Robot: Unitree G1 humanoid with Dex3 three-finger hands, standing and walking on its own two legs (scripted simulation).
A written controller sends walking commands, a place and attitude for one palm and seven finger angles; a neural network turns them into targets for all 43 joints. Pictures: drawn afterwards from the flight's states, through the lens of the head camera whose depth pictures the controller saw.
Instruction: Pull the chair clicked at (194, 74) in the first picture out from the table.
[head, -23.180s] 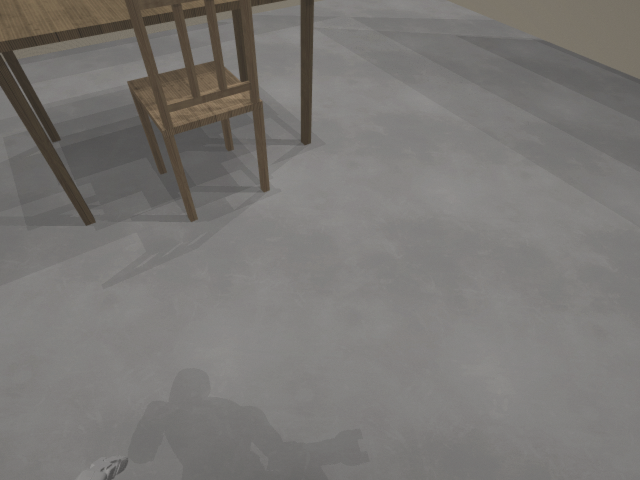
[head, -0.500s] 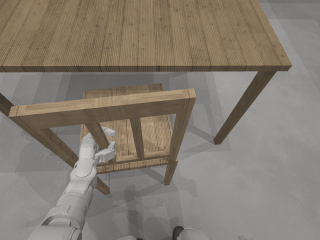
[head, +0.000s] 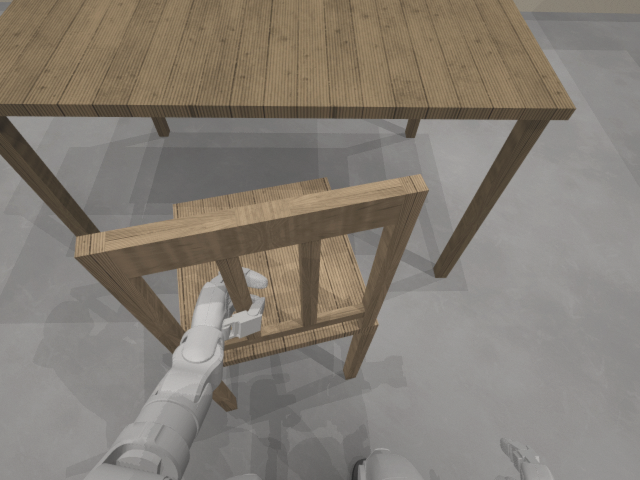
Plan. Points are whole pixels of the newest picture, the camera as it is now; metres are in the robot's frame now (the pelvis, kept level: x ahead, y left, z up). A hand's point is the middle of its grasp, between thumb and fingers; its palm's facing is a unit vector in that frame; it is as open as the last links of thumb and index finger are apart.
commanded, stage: step backward, pulling the chair out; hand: left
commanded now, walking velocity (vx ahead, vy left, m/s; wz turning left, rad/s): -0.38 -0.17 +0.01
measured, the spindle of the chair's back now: (242, 300) +0.36 +0.12 -0.07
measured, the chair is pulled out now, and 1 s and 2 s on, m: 0.17 0.39 0.64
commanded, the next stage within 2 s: stop walking, hand still on the chair in 1.72 s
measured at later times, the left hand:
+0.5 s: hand (240, 383) +0.24 +0.11 -0.07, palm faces -0.09 -0.98 -0.17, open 5.4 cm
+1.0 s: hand out of the picture +0.11 +0.10 -0.07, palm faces -0.03 -0.98 -0.18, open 5.4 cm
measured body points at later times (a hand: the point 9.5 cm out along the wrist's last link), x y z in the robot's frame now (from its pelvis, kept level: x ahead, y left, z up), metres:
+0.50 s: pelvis -0.11 +0.01 +0.00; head -0.02 +0.01 +0.44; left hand +0.24 +0.16 -0.05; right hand -0.03 -0.26 -0.12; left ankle -0.06 +0.14 -0.73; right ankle -0.12 -0.12 -0.73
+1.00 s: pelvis -0.23 -0.01 +0.00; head -0.15 -0.02 +0.44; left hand +0.11 +0.16 -0.05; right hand -0.12 -0.26 -0.13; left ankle -0.16 +0.14 -0.73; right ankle -0.22 -0.14 -0.73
